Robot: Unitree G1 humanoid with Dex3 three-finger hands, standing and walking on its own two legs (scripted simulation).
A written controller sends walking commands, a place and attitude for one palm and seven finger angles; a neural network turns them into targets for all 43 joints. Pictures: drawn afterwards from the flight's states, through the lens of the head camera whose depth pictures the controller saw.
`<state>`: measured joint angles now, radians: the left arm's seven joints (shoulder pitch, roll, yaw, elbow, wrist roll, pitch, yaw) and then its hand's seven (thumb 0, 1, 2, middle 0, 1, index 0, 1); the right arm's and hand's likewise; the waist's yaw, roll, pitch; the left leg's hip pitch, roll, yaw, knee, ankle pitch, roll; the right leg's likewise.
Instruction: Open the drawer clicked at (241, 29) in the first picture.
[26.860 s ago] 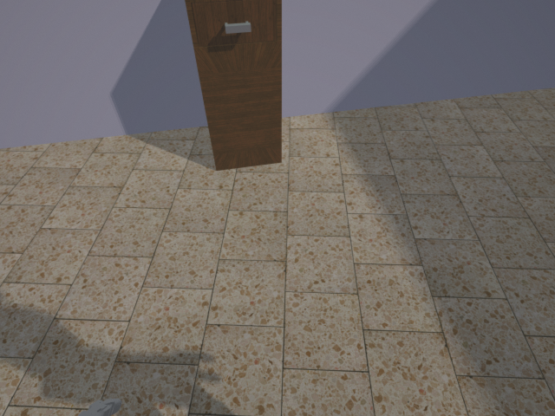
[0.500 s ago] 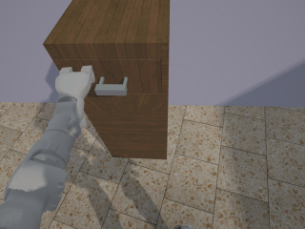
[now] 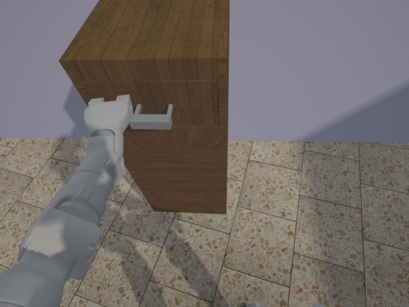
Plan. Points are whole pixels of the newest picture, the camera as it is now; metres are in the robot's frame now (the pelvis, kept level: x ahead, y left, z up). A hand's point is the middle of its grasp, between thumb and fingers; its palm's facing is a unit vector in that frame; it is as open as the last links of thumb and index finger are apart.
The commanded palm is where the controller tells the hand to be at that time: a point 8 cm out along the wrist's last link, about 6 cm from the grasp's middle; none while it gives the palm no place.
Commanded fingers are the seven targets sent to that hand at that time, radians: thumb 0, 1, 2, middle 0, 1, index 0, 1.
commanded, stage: re-aim the fingers above the handle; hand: left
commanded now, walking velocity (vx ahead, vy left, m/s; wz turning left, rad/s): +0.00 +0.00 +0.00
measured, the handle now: (152, 114) +0.56 +0.13 +0.01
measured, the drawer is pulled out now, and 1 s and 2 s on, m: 0.00 0.00 0.00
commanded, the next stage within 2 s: lower the fingers behind the handle in 0.80 s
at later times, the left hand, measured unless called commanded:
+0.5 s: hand (114, 142) +0.44 +0.19 +0.06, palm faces -0.18 +0.04 -0.98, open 13.8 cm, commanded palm +0.43 +0.14 +0.12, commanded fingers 0.00 -0.50 0.30 -0.30 -1.20 -0.30 -1.20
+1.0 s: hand (105, 140) +0.45 +0.21 +0.06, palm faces -0.22 +0.07 -0.97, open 13.8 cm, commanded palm +0.43 +0.17 +0.12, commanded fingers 0.00 -0.50 0.30 -0.30 -1.20 -0.30 -1.20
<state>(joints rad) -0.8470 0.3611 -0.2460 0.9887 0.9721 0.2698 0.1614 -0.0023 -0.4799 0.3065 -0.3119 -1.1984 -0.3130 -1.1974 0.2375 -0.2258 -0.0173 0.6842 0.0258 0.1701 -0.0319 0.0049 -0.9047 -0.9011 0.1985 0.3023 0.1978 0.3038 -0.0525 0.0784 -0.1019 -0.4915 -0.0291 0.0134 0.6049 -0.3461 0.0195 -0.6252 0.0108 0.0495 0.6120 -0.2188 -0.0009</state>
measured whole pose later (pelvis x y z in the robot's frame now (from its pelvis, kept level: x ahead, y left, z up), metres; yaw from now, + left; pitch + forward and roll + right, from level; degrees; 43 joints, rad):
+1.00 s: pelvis +0.00 -0.01 +0.00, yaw +0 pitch +12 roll +1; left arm -0.82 0.42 -0.22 1.00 0.96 0.28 0.10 0.00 -0.48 0.31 -0.31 -1.20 -0.31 -1.20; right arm 0.23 -0.24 0.01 0.68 0.05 0.19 -0.07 0.01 -0.90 -0.90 0.20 0.30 0.20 0.30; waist -0.05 0.08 -0.09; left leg -0.44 -0.02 0.02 0.56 -0.33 0.00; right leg -0.59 0.02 0.05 0.59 -0.21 -0.02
